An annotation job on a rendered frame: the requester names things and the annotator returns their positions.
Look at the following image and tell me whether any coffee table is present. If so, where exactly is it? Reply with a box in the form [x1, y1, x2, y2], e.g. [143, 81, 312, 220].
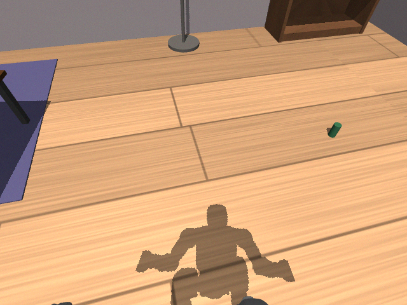
[0, 70, 30, 124]

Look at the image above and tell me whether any bookshelf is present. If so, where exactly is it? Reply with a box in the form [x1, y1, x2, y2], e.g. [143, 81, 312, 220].
[265, 0, 380, 43]

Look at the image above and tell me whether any floor lamp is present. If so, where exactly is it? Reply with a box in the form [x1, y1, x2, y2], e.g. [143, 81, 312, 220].
[168, 0, 199, 53]

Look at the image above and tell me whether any can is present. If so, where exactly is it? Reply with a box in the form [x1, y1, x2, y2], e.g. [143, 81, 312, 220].
[328, 122, 342, 138]

